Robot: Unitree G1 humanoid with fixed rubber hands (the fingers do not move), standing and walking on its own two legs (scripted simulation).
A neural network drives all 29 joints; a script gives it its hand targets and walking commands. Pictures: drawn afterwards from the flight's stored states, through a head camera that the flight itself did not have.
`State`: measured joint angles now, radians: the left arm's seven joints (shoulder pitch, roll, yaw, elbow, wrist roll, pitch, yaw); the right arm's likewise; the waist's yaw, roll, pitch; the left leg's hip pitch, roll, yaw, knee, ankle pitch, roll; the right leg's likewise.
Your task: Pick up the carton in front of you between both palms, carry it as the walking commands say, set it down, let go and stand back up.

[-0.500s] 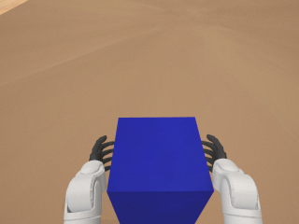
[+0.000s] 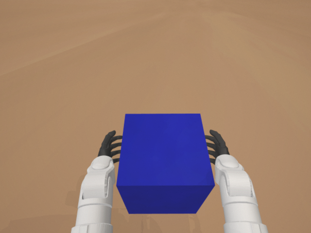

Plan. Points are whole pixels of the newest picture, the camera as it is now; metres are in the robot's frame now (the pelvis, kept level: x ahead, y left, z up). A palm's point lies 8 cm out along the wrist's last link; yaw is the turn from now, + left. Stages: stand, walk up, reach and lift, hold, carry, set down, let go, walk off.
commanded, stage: carry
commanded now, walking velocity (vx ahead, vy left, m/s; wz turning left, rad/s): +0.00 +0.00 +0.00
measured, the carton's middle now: (162, 166) +0.30 +0.00 -0.05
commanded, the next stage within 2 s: hold in 0.34 s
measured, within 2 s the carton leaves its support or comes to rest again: neither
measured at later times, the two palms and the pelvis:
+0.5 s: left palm (111, 162) +0.27 +0.13 +0.03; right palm (230, 164) +0.27 -0.17 +0.04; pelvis -0.01 -0.01 +0.01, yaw -3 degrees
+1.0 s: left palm (108, 166) +0.26 +0.14 +0.04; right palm (234, 178) +0.23 -0.16 +0.05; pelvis -0.04 +0.02 +0.00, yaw -7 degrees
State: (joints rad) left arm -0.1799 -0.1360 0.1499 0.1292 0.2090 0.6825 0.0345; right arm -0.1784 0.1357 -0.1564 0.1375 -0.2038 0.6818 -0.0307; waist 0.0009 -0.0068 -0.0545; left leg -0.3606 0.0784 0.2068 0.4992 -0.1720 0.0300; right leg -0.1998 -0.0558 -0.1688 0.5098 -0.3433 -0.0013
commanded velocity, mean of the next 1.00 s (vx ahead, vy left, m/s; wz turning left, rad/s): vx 0.00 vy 0.00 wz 0.00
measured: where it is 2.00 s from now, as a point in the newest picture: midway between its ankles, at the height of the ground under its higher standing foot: outside the picture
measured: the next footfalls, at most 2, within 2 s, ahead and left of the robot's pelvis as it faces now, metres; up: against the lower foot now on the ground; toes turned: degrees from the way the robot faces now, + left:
none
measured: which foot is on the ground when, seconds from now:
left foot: down 0.00-1.00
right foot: down 0.00-1.00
